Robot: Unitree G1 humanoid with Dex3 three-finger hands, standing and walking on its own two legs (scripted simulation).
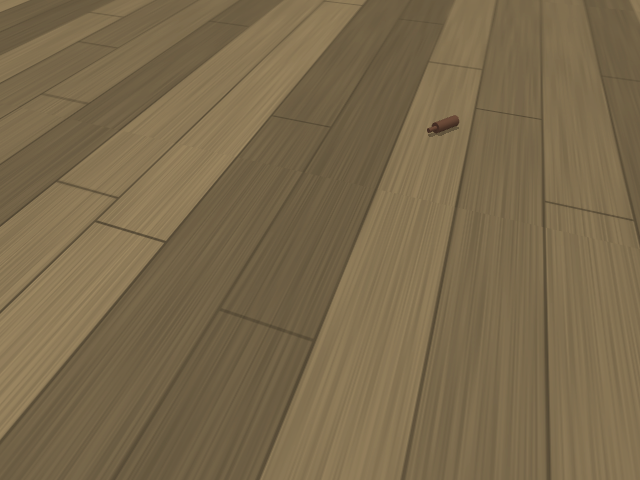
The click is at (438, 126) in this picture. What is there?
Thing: lying bottle
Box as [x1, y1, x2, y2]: [427, 115, 458, 132]
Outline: 457,116 453,115 433,123 432,126 427,129 427,131 438,132 454,126 458,123
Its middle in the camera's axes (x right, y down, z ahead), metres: +0.68 -0.66 +2.19
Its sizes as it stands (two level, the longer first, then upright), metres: 0.200 0.061 0.061
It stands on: the floor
